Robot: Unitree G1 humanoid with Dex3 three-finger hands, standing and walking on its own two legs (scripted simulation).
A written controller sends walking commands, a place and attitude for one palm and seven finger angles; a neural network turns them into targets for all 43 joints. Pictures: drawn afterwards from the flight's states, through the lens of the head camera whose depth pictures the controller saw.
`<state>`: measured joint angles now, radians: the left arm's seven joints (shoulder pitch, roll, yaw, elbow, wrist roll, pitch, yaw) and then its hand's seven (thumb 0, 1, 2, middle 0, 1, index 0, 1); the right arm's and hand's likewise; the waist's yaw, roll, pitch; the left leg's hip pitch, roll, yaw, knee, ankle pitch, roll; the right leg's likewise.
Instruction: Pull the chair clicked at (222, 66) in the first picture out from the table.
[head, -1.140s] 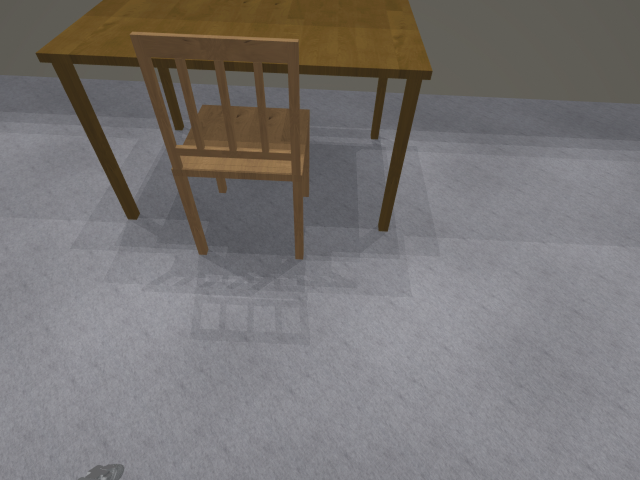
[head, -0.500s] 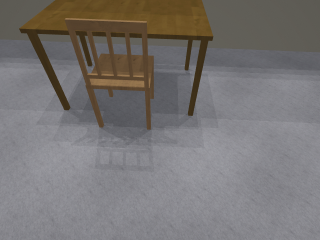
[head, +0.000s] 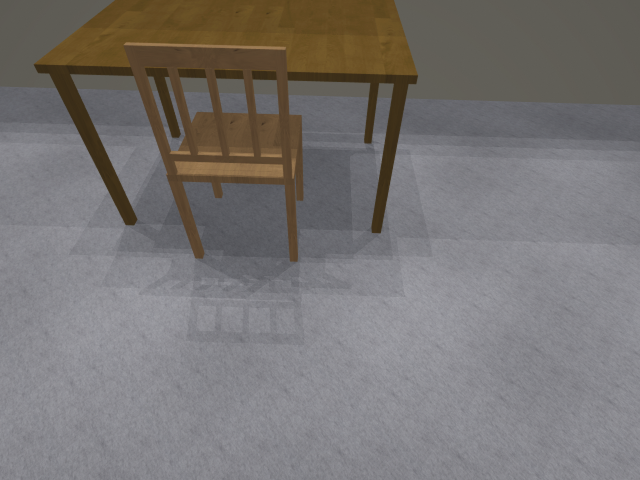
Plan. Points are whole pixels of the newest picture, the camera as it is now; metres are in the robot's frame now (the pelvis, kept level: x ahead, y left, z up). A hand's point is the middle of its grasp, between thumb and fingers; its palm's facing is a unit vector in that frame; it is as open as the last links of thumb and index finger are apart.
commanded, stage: look at it before walking up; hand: left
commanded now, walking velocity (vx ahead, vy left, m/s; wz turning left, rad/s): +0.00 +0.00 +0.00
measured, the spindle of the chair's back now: (218, 114) +1.08 +0.36 -0.11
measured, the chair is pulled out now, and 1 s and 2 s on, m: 0.00 0.00 0.00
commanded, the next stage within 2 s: walk to a spot facing it in 0.30 s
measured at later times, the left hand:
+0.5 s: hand out of the picture +0.07 +0.24 -0.16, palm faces -0.01 -0.94 -0.33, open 7.4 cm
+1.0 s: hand out of the picture +0.12 +0.28 -0.17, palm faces +0.26 -0.95 -0.18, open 7.4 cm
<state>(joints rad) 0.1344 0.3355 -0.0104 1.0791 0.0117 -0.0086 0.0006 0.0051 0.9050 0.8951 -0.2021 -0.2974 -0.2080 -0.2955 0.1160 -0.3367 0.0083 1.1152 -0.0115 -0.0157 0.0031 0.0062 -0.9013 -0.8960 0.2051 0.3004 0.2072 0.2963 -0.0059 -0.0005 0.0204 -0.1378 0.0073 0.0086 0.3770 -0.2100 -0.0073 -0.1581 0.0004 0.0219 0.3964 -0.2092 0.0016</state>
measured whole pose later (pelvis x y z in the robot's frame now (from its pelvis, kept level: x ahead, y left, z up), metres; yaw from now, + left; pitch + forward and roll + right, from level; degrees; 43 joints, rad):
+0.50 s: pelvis +0.01 +0.00 +0.00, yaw +1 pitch -1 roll +0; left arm 0.16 0.32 -0.01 1.08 0.01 0.00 0.01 0.01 0.91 0.90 -0.20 -0.30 -0.21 -0.30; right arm 0.14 -0.33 0.01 1.12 -0.02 0.00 0.00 0.01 -0.90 -0.90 0.20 0.30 0.21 0.30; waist -0.01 0.00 0.01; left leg -0.15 0.01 -0.01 0.40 -0.23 -0.01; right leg -0.16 0.00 0.01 0.40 -0.22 0.00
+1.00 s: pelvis +0.12 +0.08 +0.00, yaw +15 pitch +1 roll +0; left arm 0.24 0.21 0.05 1.02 0.03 -0.01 -0.02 0.01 0.91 0.90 -0.20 -0.30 -0.20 -0.29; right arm 0.43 -0.12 -0.02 1.09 -0.01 -0.07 -0.01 0.00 -0.90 -0.90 0.20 0.30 0.21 0.30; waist -0.03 -0.03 0.01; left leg -0.10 -0.06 0.02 0.35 -0.27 0.08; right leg -0.59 -0.11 -0.04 1.07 -0.23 0.07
